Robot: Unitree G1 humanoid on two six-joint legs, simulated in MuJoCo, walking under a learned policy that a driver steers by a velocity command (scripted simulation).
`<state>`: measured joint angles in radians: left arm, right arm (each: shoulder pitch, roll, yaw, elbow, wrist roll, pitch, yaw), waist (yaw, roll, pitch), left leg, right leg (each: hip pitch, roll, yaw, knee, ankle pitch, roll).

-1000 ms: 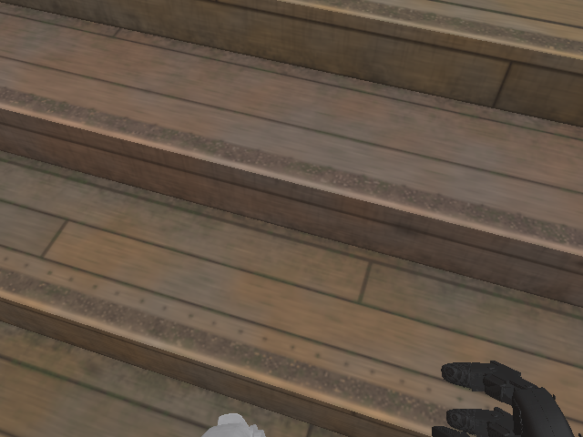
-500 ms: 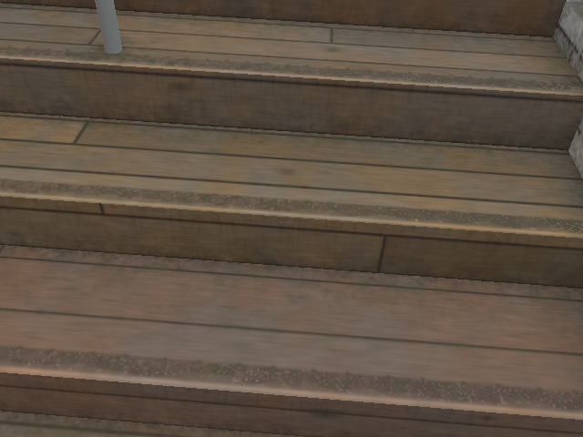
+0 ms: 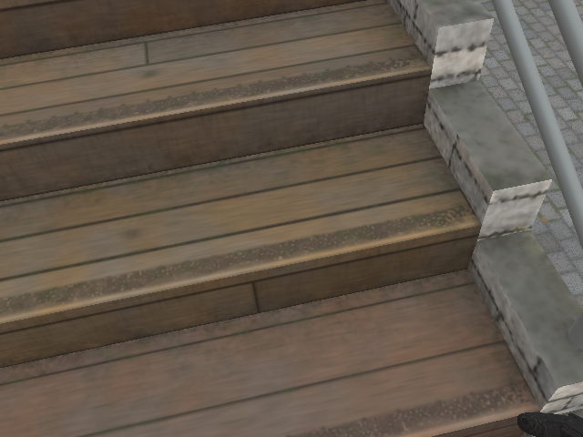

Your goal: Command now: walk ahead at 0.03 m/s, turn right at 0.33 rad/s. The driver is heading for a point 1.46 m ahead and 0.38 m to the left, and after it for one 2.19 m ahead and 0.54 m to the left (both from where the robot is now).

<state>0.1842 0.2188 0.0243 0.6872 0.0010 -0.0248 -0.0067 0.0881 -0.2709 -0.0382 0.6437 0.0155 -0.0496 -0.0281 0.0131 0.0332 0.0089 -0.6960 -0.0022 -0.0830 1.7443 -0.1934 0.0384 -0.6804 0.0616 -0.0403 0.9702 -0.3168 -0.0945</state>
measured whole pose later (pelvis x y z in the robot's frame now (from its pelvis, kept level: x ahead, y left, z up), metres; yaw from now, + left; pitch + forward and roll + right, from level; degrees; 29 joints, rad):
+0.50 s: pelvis +0.11 +0.03 +0.05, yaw +10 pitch +3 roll +0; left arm 0.12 0.23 0.04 0.69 0.02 0.00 0.04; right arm 0.26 -0.24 -0.07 0.65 -0.02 0.03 -0.05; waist -0.03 -0.03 -0.02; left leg -0.38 -0.01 -0.02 0.64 -0.31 0.02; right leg -0.47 0.01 -0.02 1.00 -0.51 0.05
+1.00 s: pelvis +0.13 +0.00 +0.06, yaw +26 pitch +2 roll +1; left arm 0.27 0.20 0.03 0.66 0.01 0.04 0.07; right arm 0.15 -0.22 -0.03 0.58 0.02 0.05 -0.01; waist 0.05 0.03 0.01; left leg -0.55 0.02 -0.01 1.01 -0.43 -0.10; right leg -0.32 -0.02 -0.10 0.57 -0.28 -0.06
